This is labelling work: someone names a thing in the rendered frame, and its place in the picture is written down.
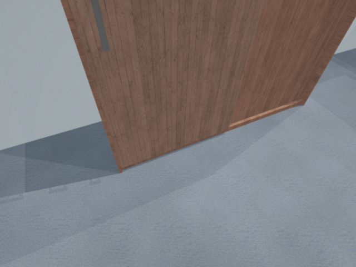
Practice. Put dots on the handle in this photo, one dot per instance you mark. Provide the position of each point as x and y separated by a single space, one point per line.
100 24

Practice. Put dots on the wardrobe door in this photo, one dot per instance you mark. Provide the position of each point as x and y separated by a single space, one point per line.
174 70
291 40

